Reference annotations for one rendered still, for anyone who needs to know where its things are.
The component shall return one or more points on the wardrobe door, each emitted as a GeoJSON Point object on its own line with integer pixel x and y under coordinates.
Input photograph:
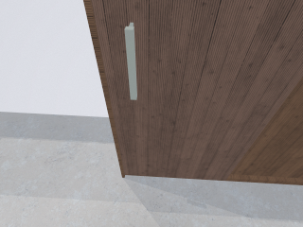
{"type": "Point", "coordinates": [210, 75]}
{"type": "Point", "coordinates": [278, 150]}

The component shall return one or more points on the handle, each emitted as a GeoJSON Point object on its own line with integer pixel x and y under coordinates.
{"type": "Point", "coordinates": [131, 61]}

